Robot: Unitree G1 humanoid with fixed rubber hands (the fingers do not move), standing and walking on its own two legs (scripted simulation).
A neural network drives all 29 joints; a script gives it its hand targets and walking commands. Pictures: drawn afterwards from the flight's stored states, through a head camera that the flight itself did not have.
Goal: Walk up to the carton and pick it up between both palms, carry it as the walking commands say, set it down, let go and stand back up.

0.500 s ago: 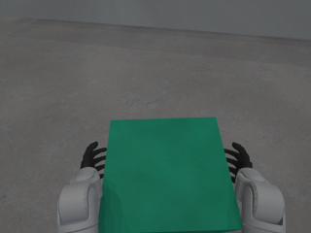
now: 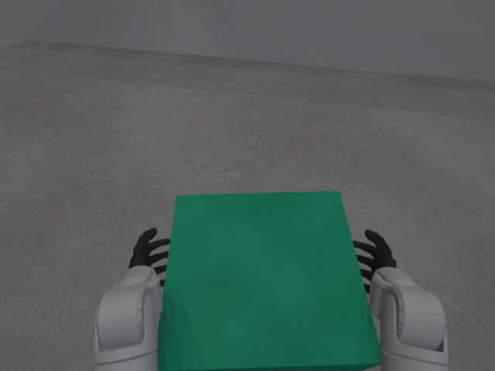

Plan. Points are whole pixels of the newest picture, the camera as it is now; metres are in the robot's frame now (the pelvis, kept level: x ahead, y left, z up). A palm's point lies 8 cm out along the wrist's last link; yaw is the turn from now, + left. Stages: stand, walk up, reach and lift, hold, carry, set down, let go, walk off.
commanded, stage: carry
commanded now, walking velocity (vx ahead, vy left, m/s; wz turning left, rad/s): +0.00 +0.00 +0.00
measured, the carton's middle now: (260, 289) +0.29 +0.00 -0.01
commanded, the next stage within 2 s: none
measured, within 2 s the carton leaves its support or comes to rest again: neither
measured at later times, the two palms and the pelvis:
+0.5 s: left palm (139, 296) +0.25 +0.18 +0.05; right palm (370, 297) +0.25 -0.17 +0.05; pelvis -0.02 +0.01 -0.01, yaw +1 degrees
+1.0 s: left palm (142, 292) +0.26 +0.18 +0.05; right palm (369, 290) +0.27 -0.17 +0.04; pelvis +0.00 +0.00 -0.01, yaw +2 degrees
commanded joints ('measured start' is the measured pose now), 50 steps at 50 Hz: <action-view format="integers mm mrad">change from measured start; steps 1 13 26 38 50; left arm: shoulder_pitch -481 -486 -355 -348 -304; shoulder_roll -826 -799 -686 -639 -584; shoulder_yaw -747 -660 -631 -631 -612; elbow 15 156 141 171 135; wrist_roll -426 -354 -267 -259 -251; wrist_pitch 1 -117 -293 -357 -370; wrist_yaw -378 -384 -341 -350 -329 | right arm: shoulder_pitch -519 -487 -410 -352 -339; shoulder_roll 835 783 694 635 602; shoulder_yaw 727 627 638 614 625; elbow -27 101 85 139 106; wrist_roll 435 328 305 241 265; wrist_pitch -11 -133 -304 -366 -376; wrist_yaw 352 338 323 307 296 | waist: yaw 15 12 15 2 3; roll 55 -16 48 -13 10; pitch -187 -197 -238 -209 -220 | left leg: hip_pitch -79 10 -107 -15 -51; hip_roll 80 40 68 45 59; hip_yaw -118 -27 -108 -47 -102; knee -212 -80 -164 -49 -101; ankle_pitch -368 -272 -350 -251 -258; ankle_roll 4 -11 1 -25 -15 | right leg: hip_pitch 178 50 136 9 55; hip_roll -34 -62 -19 -64 -54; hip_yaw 62 130 46 130 108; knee -37 -135 1 -128 -73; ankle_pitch -205 -281 -225 -322 -281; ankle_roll -1 -8 4 1 8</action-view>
